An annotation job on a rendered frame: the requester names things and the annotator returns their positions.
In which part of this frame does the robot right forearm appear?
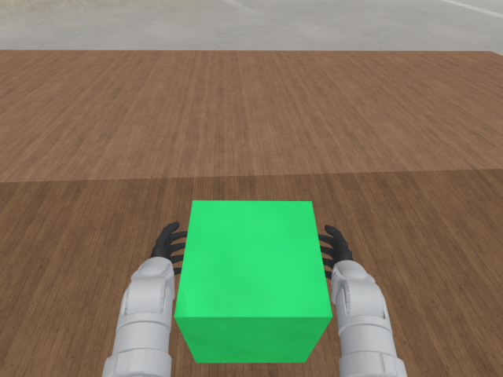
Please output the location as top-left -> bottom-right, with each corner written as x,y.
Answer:
331,260 -> 407,377

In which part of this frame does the carton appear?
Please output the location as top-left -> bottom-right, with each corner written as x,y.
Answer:
174,200 -> 332,363

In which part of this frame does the robot left forearm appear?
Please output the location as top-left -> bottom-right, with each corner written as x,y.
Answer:
102,257 -> 174,377

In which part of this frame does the robot right hand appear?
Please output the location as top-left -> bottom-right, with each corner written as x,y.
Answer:
318,225 -> 354,280

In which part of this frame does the robot left hand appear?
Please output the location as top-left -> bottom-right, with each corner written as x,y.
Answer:
150,221 -> 188,275

